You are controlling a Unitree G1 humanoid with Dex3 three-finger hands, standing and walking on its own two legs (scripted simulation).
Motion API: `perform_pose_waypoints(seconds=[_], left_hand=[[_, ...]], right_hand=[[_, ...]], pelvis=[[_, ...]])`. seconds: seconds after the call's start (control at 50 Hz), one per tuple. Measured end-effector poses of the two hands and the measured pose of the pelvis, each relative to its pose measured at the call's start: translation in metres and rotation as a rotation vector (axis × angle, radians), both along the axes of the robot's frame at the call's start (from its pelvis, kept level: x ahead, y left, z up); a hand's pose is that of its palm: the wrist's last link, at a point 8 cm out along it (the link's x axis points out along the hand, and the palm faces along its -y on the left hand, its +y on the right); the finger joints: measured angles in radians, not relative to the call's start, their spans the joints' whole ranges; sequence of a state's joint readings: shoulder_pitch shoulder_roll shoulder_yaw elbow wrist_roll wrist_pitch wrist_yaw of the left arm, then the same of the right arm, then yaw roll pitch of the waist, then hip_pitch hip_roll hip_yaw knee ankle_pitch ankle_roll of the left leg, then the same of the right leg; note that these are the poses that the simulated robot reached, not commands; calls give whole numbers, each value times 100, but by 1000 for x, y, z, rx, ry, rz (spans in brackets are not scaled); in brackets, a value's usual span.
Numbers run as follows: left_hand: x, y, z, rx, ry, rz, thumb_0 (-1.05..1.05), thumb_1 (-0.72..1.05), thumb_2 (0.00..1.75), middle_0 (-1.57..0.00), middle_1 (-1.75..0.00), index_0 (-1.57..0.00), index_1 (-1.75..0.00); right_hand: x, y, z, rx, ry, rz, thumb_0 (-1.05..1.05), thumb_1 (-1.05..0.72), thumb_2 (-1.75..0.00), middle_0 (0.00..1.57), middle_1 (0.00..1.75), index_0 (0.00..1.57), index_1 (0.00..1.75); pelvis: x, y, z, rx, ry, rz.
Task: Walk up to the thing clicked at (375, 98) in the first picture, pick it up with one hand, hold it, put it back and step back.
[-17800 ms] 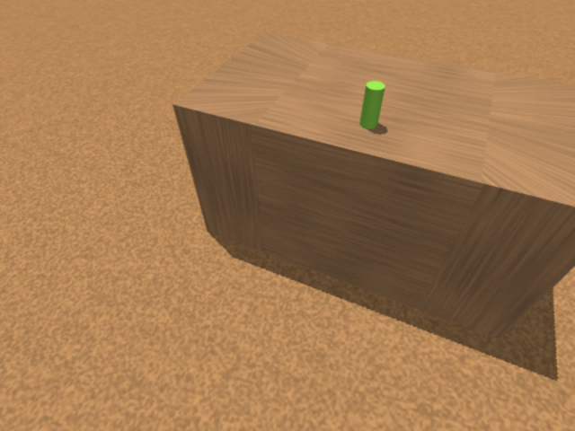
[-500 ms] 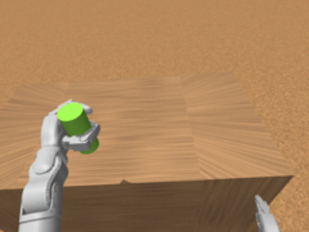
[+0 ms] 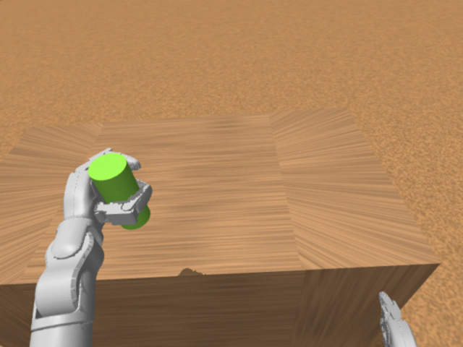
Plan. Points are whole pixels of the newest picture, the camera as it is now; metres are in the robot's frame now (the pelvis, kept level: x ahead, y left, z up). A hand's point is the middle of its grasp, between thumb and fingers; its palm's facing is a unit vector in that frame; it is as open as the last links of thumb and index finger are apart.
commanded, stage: hold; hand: left
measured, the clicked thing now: (122, 194) +0.33 +0.18 +0.16
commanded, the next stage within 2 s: crouch in 0.14 s
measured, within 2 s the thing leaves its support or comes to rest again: neither
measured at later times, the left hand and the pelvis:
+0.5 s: hand (133, 194) +0.34 +0.17 +0.15, palm faces +0.11 -0.99 -0.01, open 7.3 cm; pelvis +0.00 +0.00 +0.00, yaw +0 degrees
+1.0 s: hand (144, 193) +0.41 +0.18 +0.08, palm faces +0.10 -0.99 +0.00, open 7.3 cm; pelvis -0.01 +0.00 -0.01, yaw -1 degrees
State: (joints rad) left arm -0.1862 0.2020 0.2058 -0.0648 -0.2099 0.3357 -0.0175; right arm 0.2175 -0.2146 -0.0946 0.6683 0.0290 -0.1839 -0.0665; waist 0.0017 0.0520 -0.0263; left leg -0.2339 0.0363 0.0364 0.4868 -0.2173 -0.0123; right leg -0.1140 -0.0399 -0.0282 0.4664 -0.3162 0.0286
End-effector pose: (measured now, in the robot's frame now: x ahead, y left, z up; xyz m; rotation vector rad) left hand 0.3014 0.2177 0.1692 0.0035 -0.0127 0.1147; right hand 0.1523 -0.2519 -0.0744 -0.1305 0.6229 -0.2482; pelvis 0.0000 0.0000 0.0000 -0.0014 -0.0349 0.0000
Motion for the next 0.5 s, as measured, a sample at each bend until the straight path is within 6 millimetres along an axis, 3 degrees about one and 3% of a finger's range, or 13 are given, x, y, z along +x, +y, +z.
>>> perform_pose_waypoints(seconds=[0.3,0.5], left_hand=[[-2,1,3,9,-2,6,0,-13,121,-84,-117,-89,-119],[12,1,-19,-2,62,-8,0,-13,121,-84,-117,-89,-118]], right_hand=[[4,2,-1,6,5,12,-1,53,-6,6,5,6,5],[1,2,-5,8,30,12,-1,56,-5,6,5,6,5]], pelvis=[[2,0,0,1,1,5],[0,-2,0,2,11,4]])
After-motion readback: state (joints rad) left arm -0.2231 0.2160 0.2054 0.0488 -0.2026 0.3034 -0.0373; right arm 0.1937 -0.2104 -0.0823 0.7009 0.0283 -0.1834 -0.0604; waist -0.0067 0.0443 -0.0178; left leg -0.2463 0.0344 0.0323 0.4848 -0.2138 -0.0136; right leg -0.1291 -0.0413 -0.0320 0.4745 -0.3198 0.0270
